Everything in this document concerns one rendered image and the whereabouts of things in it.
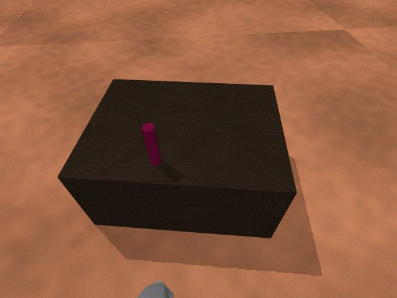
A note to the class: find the can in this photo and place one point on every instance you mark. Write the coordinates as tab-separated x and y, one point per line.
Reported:
149	134

